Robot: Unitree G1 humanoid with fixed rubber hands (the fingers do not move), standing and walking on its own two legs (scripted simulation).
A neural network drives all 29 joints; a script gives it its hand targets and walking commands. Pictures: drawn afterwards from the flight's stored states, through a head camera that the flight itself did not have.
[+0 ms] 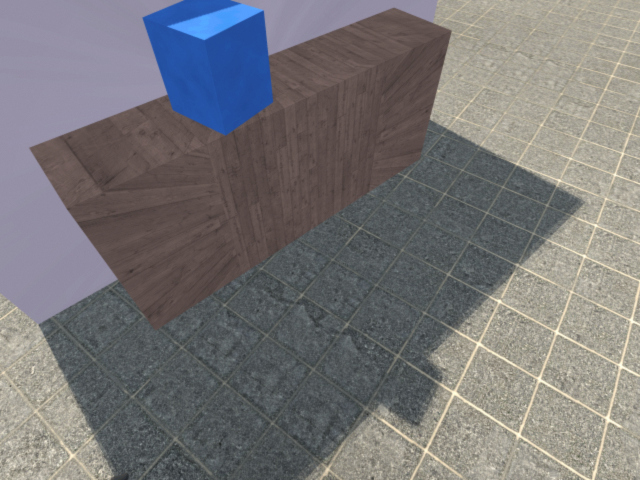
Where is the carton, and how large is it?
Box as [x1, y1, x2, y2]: [142, 0, 272, 135]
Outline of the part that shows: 142,17 173,110 225,135 272,102 263,10 230,0 183,0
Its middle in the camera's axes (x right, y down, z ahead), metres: -0.28 -0.46 +1.04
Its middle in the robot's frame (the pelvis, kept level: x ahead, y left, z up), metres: +1.08 +0.32 -0.04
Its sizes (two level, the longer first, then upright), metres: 0.210 0.200 0.250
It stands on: a pedestal, 0.61 m high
